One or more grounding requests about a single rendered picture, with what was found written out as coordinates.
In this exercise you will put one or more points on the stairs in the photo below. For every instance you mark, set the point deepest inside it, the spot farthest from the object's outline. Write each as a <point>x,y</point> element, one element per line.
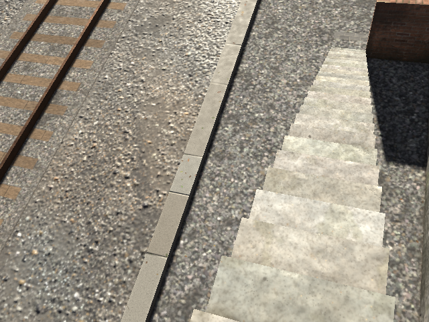
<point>311,249</point>

